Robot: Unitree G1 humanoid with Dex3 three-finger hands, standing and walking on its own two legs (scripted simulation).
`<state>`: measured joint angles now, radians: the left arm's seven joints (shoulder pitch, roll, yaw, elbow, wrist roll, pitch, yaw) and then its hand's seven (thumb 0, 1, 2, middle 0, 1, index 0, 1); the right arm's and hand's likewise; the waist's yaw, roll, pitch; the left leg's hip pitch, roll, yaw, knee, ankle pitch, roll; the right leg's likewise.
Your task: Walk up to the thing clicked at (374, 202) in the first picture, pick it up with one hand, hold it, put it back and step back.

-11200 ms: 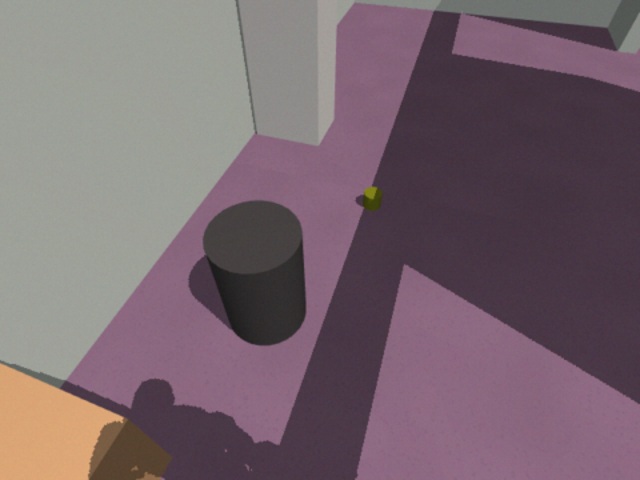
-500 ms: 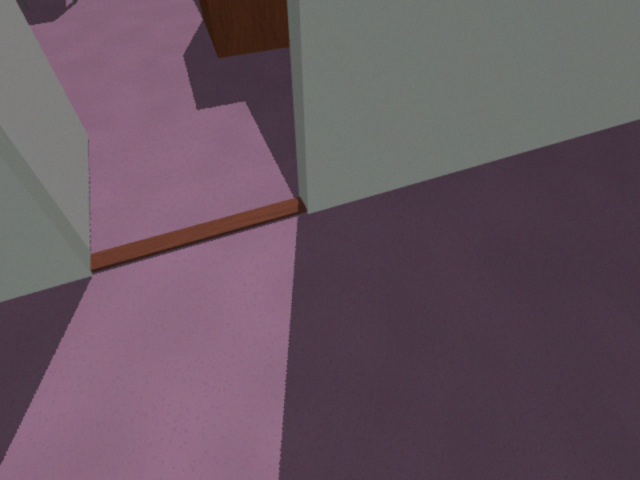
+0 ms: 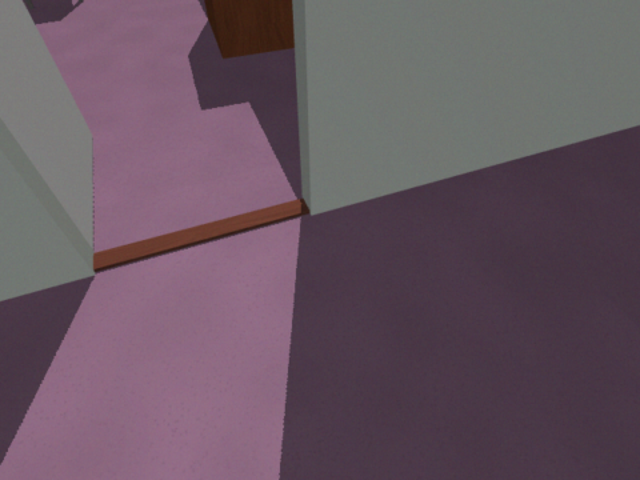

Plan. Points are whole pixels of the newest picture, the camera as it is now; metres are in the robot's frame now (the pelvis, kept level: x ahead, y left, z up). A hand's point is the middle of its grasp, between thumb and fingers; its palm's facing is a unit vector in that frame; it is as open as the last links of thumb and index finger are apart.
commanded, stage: stand
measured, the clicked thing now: out of the picture -0.58 +1.17 -0.75
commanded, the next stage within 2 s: walk up in 0.46 s
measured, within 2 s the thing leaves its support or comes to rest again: neither
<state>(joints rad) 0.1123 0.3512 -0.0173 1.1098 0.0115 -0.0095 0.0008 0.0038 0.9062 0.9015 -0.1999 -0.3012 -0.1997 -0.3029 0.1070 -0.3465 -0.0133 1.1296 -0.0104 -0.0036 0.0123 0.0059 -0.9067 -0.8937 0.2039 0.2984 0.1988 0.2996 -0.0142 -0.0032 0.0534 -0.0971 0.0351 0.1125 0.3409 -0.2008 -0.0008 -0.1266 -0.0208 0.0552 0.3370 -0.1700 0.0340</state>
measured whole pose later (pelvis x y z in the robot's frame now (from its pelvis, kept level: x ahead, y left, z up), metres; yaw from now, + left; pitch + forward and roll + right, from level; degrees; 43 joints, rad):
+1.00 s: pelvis +0.11 -0.05 -0.01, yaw +26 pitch -2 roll -1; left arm 0.23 0.45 0.10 0.81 0.06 0.02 -0.08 0.01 0.90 0.90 -0.20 -0.30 -0.20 -0.30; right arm 0.26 -0.46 -0.08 0.83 -0.01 0.03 0.08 0.01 -0.91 -0.89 0.20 0.30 0.20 0.30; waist 0.06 -0.05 0.07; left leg -0.47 0.09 0.05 0.76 -0.27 0.01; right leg -0.02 -0.01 -0.19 0.41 -0.35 -0.02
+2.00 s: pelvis +0.32 -0.11 -0.05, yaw +78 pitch -1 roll +1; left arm 0.27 0.52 0.08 0.81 0.02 0.02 0.00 0.01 0.90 0.90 -0.20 -0.30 -0.20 -0.30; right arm 0.22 -0.46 -0.09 0.70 -0.04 0.05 0.08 0.01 -0.91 -0.89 0.20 0.30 0.20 0.30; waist 0.03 -0.05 0.10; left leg -0.41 0.00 0.02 0.83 -0.40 0.02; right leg -0.45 -0.27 -0.26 0.94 -0.52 0.02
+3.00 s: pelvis +0.32 -0.07 -0.04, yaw +113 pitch -2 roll +0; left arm 0.21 0.39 0.04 0.87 0.04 0.00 -0.02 0.00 0.90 0.90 -0.20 -0.30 -0.20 -0.30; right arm 0.18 -0.41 -0.04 0.84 0.00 0.00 -0.02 0.01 -0.90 -0.89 0.21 0.30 0.20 0.30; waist 0.04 -0.01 0.11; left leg -0.51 -0.05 -0.04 1.00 -0.51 0.02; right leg -0.37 -0.12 -0.08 0.81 -0.41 0.02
